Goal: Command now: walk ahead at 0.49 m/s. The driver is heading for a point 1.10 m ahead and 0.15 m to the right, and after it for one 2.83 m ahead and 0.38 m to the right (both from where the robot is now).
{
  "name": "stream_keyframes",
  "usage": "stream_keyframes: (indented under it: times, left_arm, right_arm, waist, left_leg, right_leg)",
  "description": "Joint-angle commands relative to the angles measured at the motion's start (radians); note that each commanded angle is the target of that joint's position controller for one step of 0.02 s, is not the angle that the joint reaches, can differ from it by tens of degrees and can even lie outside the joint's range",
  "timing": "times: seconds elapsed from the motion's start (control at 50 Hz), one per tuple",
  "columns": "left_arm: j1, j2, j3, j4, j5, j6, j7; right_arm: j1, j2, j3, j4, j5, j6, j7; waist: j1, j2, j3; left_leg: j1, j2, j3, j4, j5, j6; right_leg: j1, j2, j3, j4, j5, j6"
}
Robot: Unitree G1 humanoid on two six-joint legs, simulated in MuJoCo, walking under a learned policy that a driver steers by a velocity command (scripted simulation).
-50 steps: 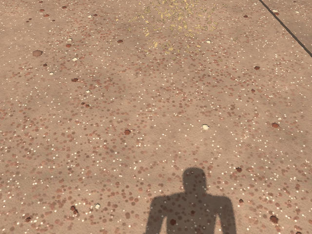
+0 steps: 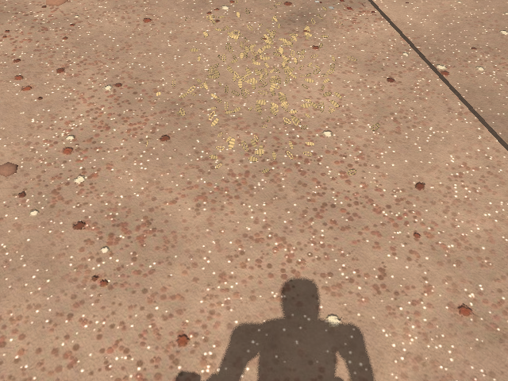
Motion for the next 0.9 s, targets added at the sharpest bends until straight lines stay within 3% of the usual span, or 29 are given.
stream_keyframes:
  times: [0.02, 0.1, 0.2, 0.24, 0.26, 0.28, 0.3, 0.32, 0.34, 0.36, 0.38, 0.4, 0.42, 0.46, 0.5, 0.56, 0.64, 0.72, 0.78, 0.82, 0.84, 0.86, 0.88, 0.9]
  left_arm:
    - [0.033, 0.042, 0.011, -0.043, 0.012, 0.005, 0.006]
    - [-0.126, 0.029, 0.006, -0.083, 0.003, -0.005, -0.005]
    - [-0.250, 0.043, 0.003, -0.133, -0.011, -0.015, -0.034]
    - [-0.228, 0.065, 0.010, -0.139, -0.011, -0.024, -0.045]
    - [-0.174, 0.083, 0.019, -0.128, -0.010, -0.028, -0.046]
    - [-0.049, 0.117, 0.040, -0.090, -0.008, -0.030, -0.043]
    - [0.155, 0.188, 0.068, -0.038, -0.002, -0.032, -0.035]
    - [0.293, 0.304, 0.097, -0.012, 0.014, -0.023, -0.033]
    - [0.312, 0.228, 0.076, -0.006, 0.012, -0.022, -0.037]
    - [0.220, 0.165, 0.054, -0.021, 0.007, -0.024, -0.038]
    - [0.121, 0.127, 0.041, -0.046, 0.005, -0.022, -0.038]
    - [0.054, 0.096, 0.030, -0.056, 0.007, -0.020, -0.044]
    - [0.023, 0.073, 0.023, -0.057, 0.013, -0.023, -0.048]
    - [0.039, 0.072, 0.024, -0.035, 0.016, -0.027, -0.052]
    - [0.079, 0.101, 0.032, -0.010, 0.018, -0.030, -0.045]
    - [0.130, 0.113, 0.034, 0.014, 0.015, -0.021, -0.027]
    - [0.186, 0.129, 0.036, 0.039, 0.005, -0.013, -0.014]
    - [0.250, 0.135, 0.040, 0.079, -0.002, 0.001, -0.009]
    - [0.245, 0.148, 0.049, 0.091, -0.006, 0.015, -0.001]
    - [0.202, 0.158, 0.051, 0.084, 0.000, 0.028, 0.002]
    - [0.193, 0.142, 0.044, 0.079, 0.004, 0.034, 0.003]
    - [0.200, 0.114, 0.030, 0.051, 0.020, 0.030, 0.004]
    - [0.361, -0.024, -0.011, 0.069, 0.024, 0.011, -0.008]
    - [0.362, 0.063, 0.009, 0.104, 0.004, -0.006, -0.012]
  right_arm:
    - [-0.042, -0.135, -0.022, -0.057, 0.002, -0.017, -0.019]
    - [0.037, -0.162, -0.027, -0.039, 0.018, -0.004, -0.033]
    - [0.111, -0.170, -0.031, -0.005, 0.026, 0.016, -0.034]
    - [0.102, -0.182, -0.037, -0.004, 0.027, 0.027, -0.037]
    - [0.083, -0.189, -0.039, -0.007, 0.026, 0.033, -0.037]
    - [0.065, -0.178, -0.034, -0.014, 0.022, 0.038, -0.037]
    - [0.052, -0.139, -0.018, -0.035, 0.008, 0.037, -0.037]
    - [0.147, -0.027, 0.017, -0.055, 0.004, 0.016, -0.028]
    - [0.151, -0.058, 0.014, -0.040, 0.020, -0.011, -0.023]
    - [0.063, -0.156, -0.013, -0.064, 0.046, -0.025, -0.020]
    - [-0.002, -0.164, -0.016, -0.081, 0.048, -0.027, -0.023]
    - [-0.036, -0.149, -0.019, -0.086, 0.034, -0.020, -0.029]
    - [-0.029, -0.135, -0.025, -0.085, 0.024, -0.006, -0.034]
    - [0.005, -0.089, -0.022, -0.074, 0.020, 0.020, -0.037]
    - [-0.029, -0.089, -0.026, -0.090, 0.016, 0.030, -0.040]
    - [-0.147, -0.083, -0.028, -0.132, 0.009, 0.029, -0.039]
    - [-0.291, -0.064, -0.021, -0.170, 0.015, 0.021, -0.026]
    - [-0.397, -0.068, -0.016, -0.210, 0.024, 0.013, -0.007]
    - [-0.409, -0.085, -0.019, -0.230, 0.026, 0.002, 0.010]
    - [-0.290, -0.124, -0.040, -0.200, 0.014, -0.005, 0.010]
    - [-0.138, -0.165, -0.062, -0.150, 0.006, -0.008, 0.006]
    - [0.024, -0.239, -0.079, -0.114, -0.016, -0.011, -0.002]
    - [0.071, -0.298, -0.084, -0.099, -0.025, 0.000, -0.004]
    - [0.097, -0.220, -0.067, -0.098, -0.005, 0.008, -0.002]
  waist:
    - [0.047, 0.073, 0.054]
    - [-0.012, 0.077, 0.054]
    - [-0.050, 0.094, 0.080]
    - [-0.023, 0.108, 0.067]
    - [0.014, 0.118, 0.040]
    - [0.078, 0.110, -0.031]
    - [0.156, 0.059, -0.173]
    - [0.147, -0.187, -0.319]
    - [0.151, -0.219, -0.381]
    - [0.131, -0.146, -0.231]
    - [0.100, -0.077, -0.147]
    - [0.072, -0.021, -0.080]
    - [0.040, -0.032, -0.048]
    - [0.013, -0.042, -0.028]
    - [0.008, -0.025, -0.004]
    - [0.032, -0.015, 0.022]
    - [0.075, -0.019, 0.053]
    - [0.105, -0.020, 0.093]
    - [0.084, -0.029, 0.088]
    - [0.011, -0.055, 0.012]
    - [-0.057, -0.042, -0.083]
    - [-0.097, 0.055, -0.235]
    - [-0.027, 0.331, -0.393]
    - [-0.067, 0.234, -0.475]
  left_leg:
    - [-0.101, 0.285, -0.216, -0.201, 0.060, 0.172]
    - [-0.020, 0.267, -0.164, -0.182, 0.076, 0.126]
    - [0.139, 0.327, -0.183, -0.109, 0.050, 0.111]
    - [0.183, 0.351, -0.196, -0.054, 0.098, 0.096]
    - [0.184, 0.345, -0.187, 0.007, 0.208, 0.083]
    - [0.165, 0.299, -0.148, 0.153, 0.370, 0.060]
    - [0.025, 0.238, -0.091, 0.420, 0.349, 0.025]
    - [-0.399, 0.073, -0.008, 0.829, -0.016, -0.057]
    - [-0.550, 0.050, -0.158, 0.997, -0.424, -0.048]
    - [-0.633, 0.114, -0.180, 1.060, -0.367, -0.025]
    - [-0.613, 0.171, -0.151, 1.031, -0.268, -0.019]
    - [-0.575, 0.204, -0.135, 0.966, -0.196, -0.025]
    - [-0.513, 0.233, -0.137, 0.905, -0.147, -0.029]
    - [-0.449, 0.237, -0.121, 0.862, -0.101, -0.044]
    - [-0.495, 0.241, -0.116, 0.799, -0.037, -0.059]
    - [-0.568, 0.240, -0.112, 0.627, 0.096, -0.075]
    - [-0.525, 0.206, -0.078, 0.401, 0.235, -0.074]
    - [-0.550, 0.188, -0.075, 0.294, 0.199, -0.057]
    - [-0.514, 0.173, -0.068, 0.246, 0.101, -0.024]
    - [-0.304, 0.106, -0.017, 0.212, 0.078, 0.004]
    - [-0.094, 0.082, 0.000, 0.190, 0.174, 0.029]
    - [0.228, 0.252, -0.167, 0.254, 0.503, 0.089]
    - [0.584, 0.530, -0.573, 0.221, 0.738, 0.291]
    - [0.558, 0.517, -0.648, 0.173, 0.705, 0.296]
  right_leg:
    - [-0.023, -0.043, 0.004, -0.149, 0.156, 0.027]
    - [0.012, 0.002, -0.034, -0.427, 0.304, 0.036]
    - [0.008, 0.031, -0.043, -0.575, 0.219, 0.016]
    - [0.064, 0.047, -0.051, -0.617, 0.140, -0.012]
    - [0.151, 0.071, -0.072, -0.638, 0.113, -0.029]
    - [0.316, 0.103, -0.097, -0.662, 0.104, -0.053]
    - [0.607, 0.017, -0.001, -0.635, 0.130, -0.109]
    - [1.016, -0.233, 0.422, -0.688, 0.028, -0.262]
    - [1.059, -0.290, 0.683, -0.825, -0.058, -0.301]
    - [0.935, -0.257, 0.549, -0.834, -0.066, -0.245]
    - [0.789, -0.216, 0.401, -0.853, 0.003, -0.211]
    - [0.657, -0.170, 0.302, -0.893, 0.070, -0.194]
    - [0.569, -0.131, 0.226, -0.930, 0.114, -0.174]
    - [0.489, -0.096, 0.149, -0.973, 0.198, -0.180]
    - [0.489, -0.092, 0.101, -0.992, 0.290, -0.191]
    - [0.530, -0.087, 0.058, -1.004, 0.332, -0.182]
    - [0.554, -0.068, 0.009, -1.024, 0.265, -0.157]
    - [0.673, -0.113, 0.014, -0.992, 0.248, -0.154]
    - [0.747, -0.148, 0.019, -0.927, 0.329, -0.137]
    - [0.742, -0.111, -0.011, -0.767, 0.675, -0.100]
    - [0.697, -0.050, -0.046, -0.583, 0.774, -0.065]
    - [0.487, 0.021, -0.082, -0.295, 0.503, -0.017]
    - [0.108, 0.213, -0.073, 0.103, -0.341, 0.058]
    - [0.076, 0.203, 0.114, 0.242, -0.452, 0.057]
